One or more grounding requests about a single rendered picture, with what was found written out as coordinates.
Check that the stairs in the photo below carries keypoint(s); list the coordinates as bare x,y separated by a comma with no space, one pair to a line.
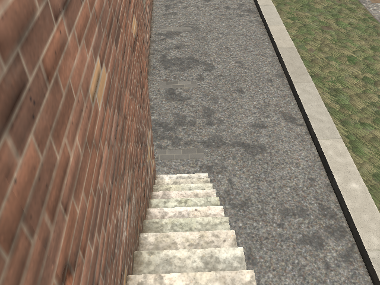
186,238

